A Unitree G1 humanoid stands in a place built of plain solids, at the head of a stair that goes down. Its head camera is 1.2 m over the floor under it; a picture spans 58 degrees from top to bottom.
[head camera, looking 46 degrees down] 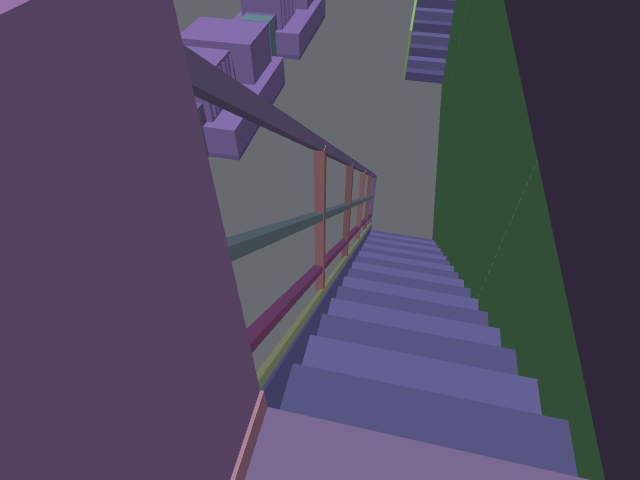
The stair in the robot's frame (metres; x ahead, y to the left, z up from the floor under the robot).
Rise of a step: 0.19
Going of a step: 0.24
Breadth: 0.92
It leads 13 degrees to the right of straight ahead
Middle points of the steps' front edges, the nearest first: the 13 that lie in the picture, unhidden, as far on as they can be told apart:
0.41 -0.29 0.00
0.65 -0.34 -0.19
0.88 -0.40 -0.38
1.12 -0.45 -0.58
1.35 -0.50 -0.77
1.59 -0.55 -0.96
1.83 -0.61 -1.15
2.06 -0.66 -1.35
2.30 -0.71 -1.54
2.54 -0.77 -1.73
2.77 -0.82 -1.92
3.01 -0.87 -2.11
3.24 -0.93 -2.31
